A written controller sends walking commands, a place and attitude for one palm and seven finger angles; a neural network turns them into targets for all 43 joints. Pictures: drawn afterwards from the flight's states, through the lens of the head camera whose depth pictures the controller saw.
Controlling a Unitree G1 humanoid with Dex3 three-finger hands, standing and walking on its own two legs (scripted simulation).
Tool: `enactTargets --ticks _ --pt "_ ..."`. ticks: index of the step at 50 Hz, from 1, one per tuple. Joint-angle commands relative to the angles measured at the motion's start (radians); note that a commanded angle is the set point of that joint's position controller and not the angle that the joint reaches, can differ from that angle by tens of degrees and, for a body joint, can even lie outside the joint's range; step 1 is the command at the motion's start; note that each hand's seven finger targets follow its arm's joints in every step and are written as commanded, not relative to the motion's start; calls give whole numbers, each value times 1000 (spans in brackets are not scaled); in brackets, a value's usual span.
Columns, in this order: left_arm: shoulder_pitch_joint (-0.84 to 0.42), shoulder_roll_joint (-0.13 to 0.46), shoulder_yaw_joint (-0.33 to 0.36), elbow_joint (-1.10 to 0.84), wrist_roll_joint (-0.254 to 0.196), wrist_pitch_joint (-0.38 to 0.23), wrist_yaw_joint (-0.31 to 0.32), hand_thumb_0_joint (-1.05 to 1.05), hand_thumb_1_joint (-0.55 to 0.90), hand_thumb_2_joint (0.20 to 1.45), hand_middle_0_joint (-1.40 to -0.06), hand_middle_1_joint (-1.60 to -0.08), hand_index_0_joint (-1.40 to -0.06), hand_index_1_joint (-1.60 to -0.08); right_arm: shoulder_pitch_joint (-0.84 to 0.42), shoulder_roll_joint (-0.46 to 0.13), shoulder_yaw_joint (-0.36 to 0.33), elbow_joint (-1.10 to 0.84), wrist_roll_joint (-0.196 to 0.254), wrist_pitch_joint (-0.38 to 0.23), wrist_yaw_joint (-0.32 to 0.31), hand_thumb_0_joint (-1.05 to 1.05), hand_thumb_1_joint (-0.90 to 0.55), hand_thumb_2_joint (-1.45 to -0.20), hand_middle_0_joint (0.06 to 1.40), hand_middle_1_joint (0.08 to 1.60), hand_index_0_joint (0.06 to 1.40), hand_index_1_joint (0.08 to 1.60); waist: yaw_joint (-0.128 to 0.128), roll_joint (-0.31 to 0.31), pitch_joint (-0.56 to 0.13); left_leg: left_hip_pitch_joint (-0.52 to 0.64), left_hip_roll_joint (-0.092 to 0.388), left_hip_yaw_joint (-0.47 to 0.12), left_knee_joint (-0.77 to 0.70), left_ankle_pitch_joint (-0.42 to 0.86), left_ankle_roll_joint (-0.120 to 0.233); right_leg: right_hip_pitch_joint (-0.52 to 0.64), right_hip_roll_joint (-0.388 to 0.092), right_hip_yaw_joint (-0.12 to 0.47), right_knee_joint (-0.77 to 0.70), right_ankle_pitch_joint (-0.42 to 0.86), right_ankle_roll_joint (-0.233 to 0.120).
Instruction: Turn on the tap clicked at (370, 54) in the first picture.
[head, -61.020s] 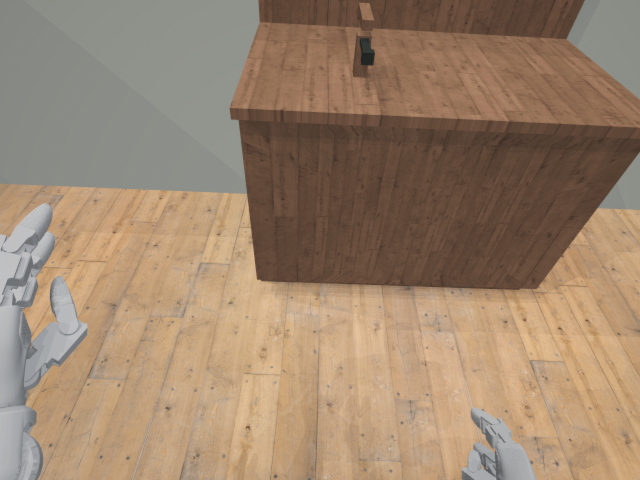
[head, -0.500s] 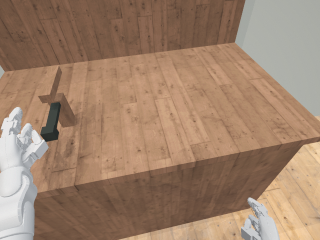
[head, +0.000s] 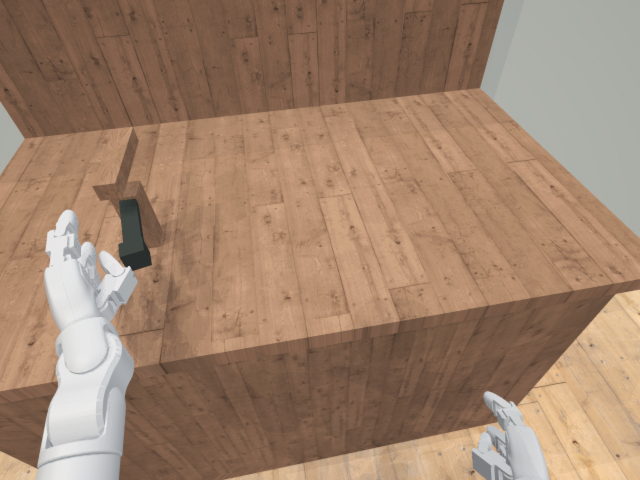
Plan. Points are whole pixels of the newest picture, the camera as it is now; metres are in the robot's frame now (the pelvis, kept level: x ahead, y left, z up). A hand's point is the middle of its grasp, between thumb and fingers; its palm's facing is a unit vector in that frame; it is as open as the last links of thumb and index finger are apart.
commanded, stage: push the lever round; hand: left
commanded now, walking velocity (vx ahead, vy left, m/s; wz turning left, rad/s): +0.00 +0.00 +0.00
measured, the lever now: (135, 254) +0.33 +0.27 +0.13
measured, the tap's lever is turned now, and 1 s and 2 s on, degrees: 13 39 69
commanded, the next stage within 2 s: lift the hand up off the lever in 1.96 s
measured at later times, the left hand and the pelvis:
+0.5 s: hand (167, 260) +0.32 +0.23 +0.13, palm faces +0.68 -0.73 -0.04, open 7.7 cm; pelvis +0.01 +0.00 +0.00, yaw +0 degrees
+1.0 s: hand (183, 251) +0.34 +0.22 +0.13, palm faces +0.74 -0.67 -0.03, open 7.7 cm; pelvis +0.01 +0.00 +0.00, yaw +0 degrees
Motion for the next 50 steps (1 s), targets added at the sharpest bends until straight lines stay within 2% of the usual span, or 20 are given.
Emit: enactTargets --ticks 1,8,9,12,14,15,16,19,20,22,24,25,27,37,39,42,44,48,49,50 --pt "-338 131 -46 -247 36 -64 32 0 900 900 -150 -150 -150 -150 -152 -105 -36 -160 -12 -49 -8 0 -900 -900 200 300 200 300 -27 -2 -187 5 -18 -4 -86 103 30 95 -10 73 -105 40 19" --pt "-335 110 -55 -230 54 -38 96 0 900 900 -150 -150 -150 -150 -168 -103 -39 -159 -21 -20 -4 0 -900 -900 200 300 200 300 -19 -54 -200 -1 -17 -3 -85 114 31 118 -12 75 -113 44 22" --pt "-345 138 -26 -227 61 -33 107 0 900 900 -150 -150 -150 -150 -175 -102 -36 -154 -19 -12 -5 0 -900 -900 200 300 200 300 -17 -41 -182 -9 -16 -8 -94 98 27 114 -11 72 -114 23 19" --pt "-385 65 -104 -226 76 -19 135 0 900 900 -150 -150 -150 -150 -191 -94 -34 -157 -22 -2 -1 0 -900 -900 200 300 200 300 -27 -23 -162 -3 -16 -4 -97 66 28 94 -14 73 -123 -4 21" --pt "-385 112 -51 -217 87 -7 162 0 900 900 -150 -150 -150 -150 -196 -96 -36 -149 -24 10 -4 0 -900 -900 200 300 200 300 -18 -25 -162 -11 -15 -8 -105 59 27 110 -12 75 -127 -16 17" --pt "-411 75 -92 -250 96 -8 170 0 900 900 -150 -150 -150 -150 -197 -92 -37 -159 -27 12 0 0 -900 -900 200 300 200 300 -21 -5 -198 4 -17 -7 -103 92 24 121 -14 74 -115 15 15" --pt "-383 50 -109 -242 98 -3 181 0 900 900 -150 -150 -150 -150 -195 -88 -39 -159 -30 13 2 0 -900 -900 200 300 200 300 -16 -15 -201 12 -14 -6 -97 120 24 129 -14 72 -114 39 14" --pt "-347 81 -61 -219 103 13 207 0 900 900 -150 -150 -150 -150 -194 -92 -44 -149 -34 32 6 0 -900 -900 200 300 200 300 -7 -44 -211 13 -9 -6 -94 176 21 151 -11 67 -112 83 13" --pt "-382 28 -117 -245 103 9 209 0 900 900 -150 -150 -150 -150 -197 -88 -43 -157 -35 35 9 0 -900 -900 200 300 200 300 -19 -53 -221 23 -10 -2 -89 189 23 150 -14 68 -111 101 16" --pt "-381 25 -115 -219 102 15 221 0 900 900 -150 -150 -150 -150 -200 -87 -44 -153 -35 41 11 0 -900 -900 200 300 200 300 -18 -76 -199 12 -9 -2 -90 171 25 146 -15 69 -122 84 18" --pt "-398 53 -83 -216 109 15 236 0 900 900 -150 -150 -150 -150 -206 -86 -47 -145 -34 49 10 0 -900 -900 200 300 200 300 -14 -66 -186 14 -7 -4 -99 156 23 148 -14 70 -130 61 14" --pt "-412 14 -125 -241 114 12 239 0 900 900 -150 -150 -150 -150 -211 -83 -47 -153 -37 48 12 0 -900 -900 200 300 200 300 -15 -42 -207 26 -10 0 -96 168 24 150 -17 72 -125 74 15" --pt "-402 -1 -138 -232 122 17 252 0 900 900 -150 -150 -150 -150 -214 -81 -49 -149 -41 53 16 0 -900 -900 200 300 200 300 -13 -17 -212 30 -9 4 -92 183 20 151 -17 70 -122 87 12" --pt "-439 -39 -154 -198 136 32 307 0 900 900 -150 -150 -150 -150 -229 -75 -58 -133 -49 70 24 0 -900 -900 200 300 200 300 -15 -75 -217 41 -3 7 -91 202 21 167 -21 67 -137 102 15" --pt "-450 -18 -124 -198 143 37 319 0 900 900 -150 -150 -150 -150 -227 -72 -60 -125 -51 76 26 0 -900 -900 200 300 200 300 -8 -41 -219 45 -2 2 -100 220 13 178 -20 63 -131 115 8" --pt "-462 -66 -167 -196 147 45 332 0 900 900 -150 -150 -150 -150 -233 -69 -61 -130 -54 82 34 0 -900 -900 200 300 200 300 -12 -56 -228 54 -2 12 -88 257 15 181 -23 63 -128 158 10" --pt "-435 -28 -118 -185 148 52 344 0 900 900 -150 -150 -150 -150 -229 -70 -65 -121 -56 89 36 0 -900 -900 200 300 200 300 -2 -55 -243 53 -1 7 -92 271 11 197 -20 60 -125 169 7" --pt "-490 -87 -177 -187 155 53 360 0 900 900 -150 -150 -150 -150 -240 -65 -65 -122 -58 92 44 0 -900 -900 200 300 200 300 -13 -57 -234 61 1 14 -84 268 14 182 -25 62 -132 168 9" --pt "-486 -65 -148 -182 158 55 365 0 900 900 -150 -150 -150 -150 -240 -64 -67 -118 -57 94 43 0 -900 -900 200 300 200 300 -9 -53 -229 58 4 7 -93 263 9 183 -22 56 -130 152 6" --pt "-508 -107 -194 -177 161 56 367 0 900 900 -150 -150 -150 -150 -249 -62 -65 -121 -57 92 47 0 -900 -900 200 300 200 300 -15 -47 -217 56 1 10 -92 252 10 165 -23 56 -131 138 8"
